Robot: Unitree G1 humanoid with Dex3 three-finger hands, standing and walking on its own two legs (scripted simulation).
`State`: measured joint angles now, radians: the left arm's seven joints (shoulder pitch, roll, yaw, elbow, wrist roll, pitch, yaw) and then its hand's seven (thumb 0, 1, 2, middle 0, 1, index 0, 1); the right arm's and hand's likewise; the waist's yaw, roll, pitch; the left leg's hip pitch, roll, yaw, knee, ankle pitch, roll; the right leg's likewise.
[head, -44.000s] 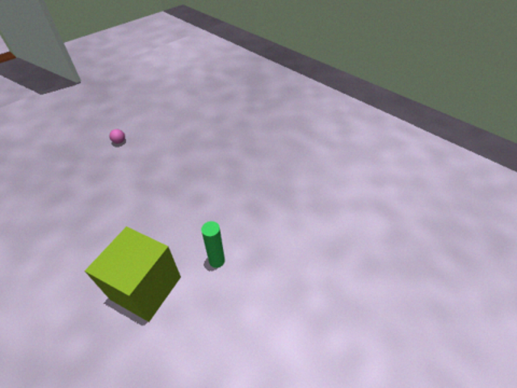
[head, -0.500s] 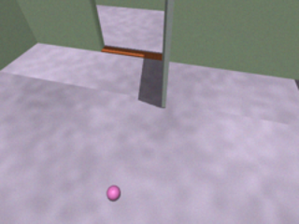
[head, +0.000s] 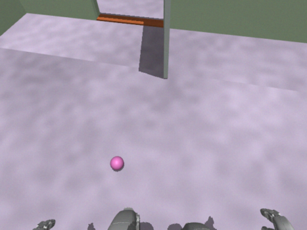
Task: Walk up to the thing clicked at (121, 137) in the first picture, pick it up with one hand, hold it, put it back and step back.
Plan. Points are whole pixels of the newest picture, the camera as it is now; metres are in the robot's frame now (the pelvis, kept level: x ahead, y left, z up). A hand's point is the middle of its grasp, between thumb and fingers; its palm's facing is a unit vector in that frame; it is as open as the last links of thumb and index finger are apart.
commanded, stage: step back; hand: left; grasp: from above
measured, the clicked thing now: (117, 163) +0.52 +0.28 -0.70
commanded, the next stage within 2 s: none
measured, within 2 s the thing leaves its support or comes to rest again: neither
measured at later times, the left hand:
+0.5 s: hand out of the picture -0.01 +0.30 -0.13, palm faces +0.07 -0.92 -0.40, open 7.4 cm
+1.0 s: hand out of the picture -0.17 +0.28 -0.12, palm faces +0.02 -0.90 -0.44, open 7.4 cm
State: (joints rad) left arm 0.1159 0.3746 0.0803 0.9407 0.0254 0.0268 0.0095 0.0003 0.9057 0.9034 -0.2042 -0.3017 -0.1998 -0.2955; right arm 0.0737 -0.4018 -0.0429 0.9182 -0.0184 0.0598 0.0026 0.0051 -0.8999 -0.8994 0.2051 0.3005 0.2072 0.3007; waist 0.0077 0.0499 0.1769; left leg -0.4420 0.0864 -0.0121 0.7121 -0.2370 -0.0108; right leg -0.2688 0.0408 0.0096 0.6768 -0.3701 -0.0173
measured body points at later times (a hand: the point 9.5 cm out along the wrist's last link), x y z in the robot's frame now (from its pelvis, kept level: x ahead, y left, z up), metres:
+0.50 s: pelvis -0.12 +0.02 +0.02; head -0.06 +0.04 +0.46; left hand -0.02 +0.35 -0.11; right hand +0.00 -0.28 -0.10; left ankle -0.10 +0.13 -0.71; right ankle -0.11 -0.11 -0.64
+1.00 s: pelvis -0.27 +0.01 +0.01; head -0.22 -0.01 +0.46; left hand -0.17 +0.33 -0.09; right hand -0.19 -0.31 -0.12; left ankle -0.30 +0.13 -0.67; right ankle -0.21 -0.12 -0.71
